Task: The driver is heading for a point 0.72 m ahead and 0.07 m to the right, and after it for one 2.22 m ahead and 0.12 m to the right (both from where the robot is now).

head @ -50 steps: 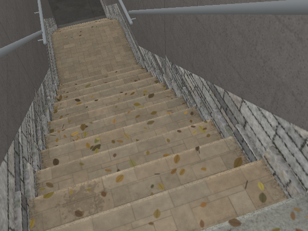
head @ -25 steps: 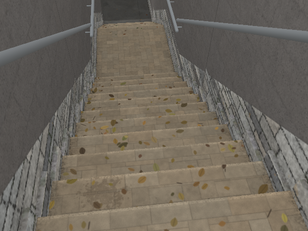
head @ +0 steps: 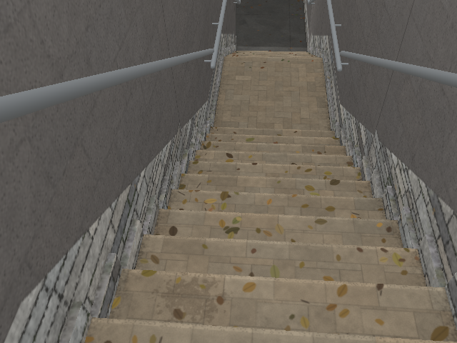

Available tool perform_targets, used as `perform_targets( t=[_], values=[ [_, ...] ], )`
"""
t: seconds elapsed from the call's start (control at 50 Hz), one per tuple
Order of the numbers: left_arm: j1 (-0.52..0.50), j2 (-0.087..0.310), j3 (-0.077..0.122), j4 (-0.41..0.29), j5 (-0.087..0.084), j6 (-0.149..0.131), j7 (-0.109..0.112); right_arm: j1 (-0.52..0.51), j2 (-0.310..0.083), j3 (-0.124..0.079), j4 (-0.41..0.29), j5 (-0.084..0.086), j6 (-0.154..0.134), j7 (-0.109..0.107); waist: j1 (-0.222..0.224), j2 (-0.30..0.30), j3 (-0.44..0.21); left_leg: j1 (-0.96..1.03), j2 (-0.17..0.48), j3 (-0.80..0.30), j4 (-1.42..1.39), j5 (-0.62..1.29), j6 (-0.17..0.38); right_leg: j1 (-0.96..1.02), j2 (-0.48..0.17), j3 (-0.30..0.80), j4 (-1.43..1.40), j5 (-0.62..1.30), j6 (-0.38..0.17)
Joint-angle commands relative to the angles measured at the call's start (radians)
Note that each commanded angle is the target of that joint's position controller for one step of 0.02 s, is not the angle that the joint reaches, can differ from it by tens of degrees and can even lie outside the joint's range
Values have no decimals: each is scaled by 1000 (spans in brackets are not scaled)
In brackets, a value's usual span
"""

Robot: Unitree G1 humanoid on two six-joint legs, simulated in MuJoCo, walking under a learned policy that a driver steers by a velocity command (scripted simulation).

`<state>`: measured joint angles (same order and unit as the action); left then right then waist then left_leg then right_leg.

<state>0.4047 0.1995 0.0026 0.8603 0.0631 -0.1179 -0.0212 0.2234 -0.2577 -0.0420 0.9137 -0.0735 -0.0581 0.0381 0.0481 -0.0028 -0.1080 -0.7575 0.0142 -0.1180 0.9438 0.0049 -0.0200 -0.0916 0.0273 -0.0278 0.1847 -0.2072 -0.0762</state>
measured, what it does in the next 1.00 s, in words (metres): goes down, turning right: left foot, then right foot 0.16 m lower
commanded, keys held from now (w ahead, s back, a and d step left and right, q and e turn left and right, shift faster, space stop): w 0.32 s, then w+e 0.68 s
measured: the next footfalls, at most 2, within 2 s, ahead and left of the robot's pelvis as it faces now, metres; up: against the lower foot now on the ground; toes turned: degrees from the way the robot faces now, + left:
left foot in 0.28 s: +0.26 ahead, +0.15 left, +0.00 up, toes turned +2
right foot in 0.92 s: +0.52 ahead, -0.10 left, -0.16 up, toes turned -22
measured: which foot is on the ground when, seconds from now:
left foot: up 0.00-0.26, down 0.28-0.92, up 0.94-1.00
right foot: down 0.00-0.30, up 0.32-0.90, down 0.92-1.00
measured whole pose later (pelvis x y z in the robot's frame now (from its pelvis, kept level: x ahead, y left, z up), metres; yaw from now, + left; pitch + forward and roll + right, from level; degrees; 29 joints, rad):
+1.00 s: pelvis +0.49 +0.00 -0.18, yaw -18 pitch +2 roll +1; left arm 0.23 0.23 0.05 0.95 0.08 -0.09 -0.06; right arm 0.52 -0.17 0.03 1.08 -0.07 -0.07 0.07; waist -0.05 0.00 -0.01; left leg -0.34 0.03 0.04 1.74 -0.79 -0.06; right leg -0.29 0.03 -0.07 0.46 -0.22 -0.08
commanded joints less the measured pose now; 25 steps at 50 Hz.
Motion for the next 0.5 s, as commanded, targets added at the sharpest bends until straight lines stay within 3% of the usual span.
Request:
perform_targets(
  t=[0.02,0.04,0.1,0.12,0.18,0.22,0.26,0.28,0.3,0.32,0.34,0.36,0.38,0.4,0.42,0.44,0.46,0.5],
  values=[
    [60,114,25,16,-3,-11,-13,-146,-20,12,-81,1,-21,7,8,-97,108,-197,37,48,-106,85,11,116,-272,163,-53,219,-190],
    [83,107,19,33,-3,-7,-18,-168,-11,16,-84,-2,-20,14,13,-80,106,-183,45,61,-148,91,15,114,-270,154,-44,302,-189],
    [114,110,19,86,-11,0,-21,-217,4,29,-97,9,-13,26,13,-89,110,-127,50,116,-255,87,34,131,-271,125,-25,474,-185],
    [116,113,15,97,0,6,-28,-236,13,33,-103,9,-10,31,11,-103,102,-68,40,148,-220,48,44,97,-264,105,-10,507,-178],
    [122,135,19,133,-7,13,-29,-271,-9,25,-118,11,-16,29,9,-86,114,8,20,158,-276,-57,81,113,-278,120,22,498,-154],
    [57,177,31,121,-10,14,-23,-271,-17,24,-124,20,-30,15,-22,-117,115,120,3,169,-311,-136,106,99,-285,117,47,493,-130],
    [31,209,40,129,11,20,-30,-148,-72,-2,-102,56,-37,4,-99,-89,86,425,-59,226,-392,-42,137,-2,-252,68,180,701,-108],
    [47,172,35,128,17,7,-31,16,-131,-29,-55,61,-45,-6,-139,-34,-18,706,-23,154,-371,37,194,-125,-163,-1,402,631,-38],
    [241,33,-5,135,41,-6,-34,260,-187,-38,-7,46,-41,-11,-126,208,-299,1241,235,-203,-406,199,428,-431,-21,-12,747,18,53],
    [197,14,-14,110,21,-17,-54,487,-158,-30,56,30,-43,-4,-219,250,-362,1368,368,-571,-586,-73,505,-677,73,79,1081,-459,56],
    [2,84,16,81,-12,-18,-51,418,-153,-50,71,14,-60,-9,-247,131,-27,1088,344,-488,-650,-300,385,-847,-4,165,1224,-348,4],
    [-66,100,20,74,-12,-14,-27,251,-102,-33,42,25,-62,-9,-174,57,97,805,328,-360,-673,-336,339,-811,-82,151,1235,-216,-13],
    [-39,90,16,79,7,-2,-12,152,-5,-3,17,30,-53,-16,-109,12,52,662,317,-288,-697,-252,337,-698,-131,170,1185,-129,-22],
    [-47,40,-1,80,21,10,-11,103,67,15,-1,29,-52,-25,-69,26,62,563,281,-193,-717,-178,318,-636,-155,187,1132,-50,-28],
    [-48,8,-10,75,22,23,-12,35,107,28,-20,21,-58,-36,-37,27,83,463,249,-124,-731,-128,305,-587,-175,182,1092,-14,-25],
    [-23,-4,-10,86,18,33,-23,61,84,18,-8,13,-62,-44,-34,32,75,457,236,-65,-752,-121,304,-583,-163,166,1060,-9,-25],
    [-33,15,-3,84,17,37,-38,94,66,12,6,7,-64,-44,-45,21,99,445,221,-14,-765,-129,299,-616,-159,156,982,19,-19],
    [-93,32,5,71,19,43,-57,180,28,2,47,-24,-67,-34,-71,39,114,463,212,54,-757,-79,296,-682,-162,130,883,156,-7]
  ],
)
